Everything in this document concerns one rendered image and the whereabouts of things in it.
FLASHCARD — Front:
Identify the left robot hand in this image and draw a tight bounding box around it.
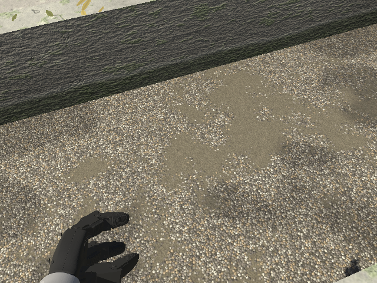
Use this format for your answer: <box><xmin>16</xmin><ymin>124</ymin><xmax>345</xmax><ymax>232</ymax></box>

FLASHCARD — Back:
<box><xmin>48</xmin><ymin>210</ymin><xmax>139</xmax><ymax>283</ymax></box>

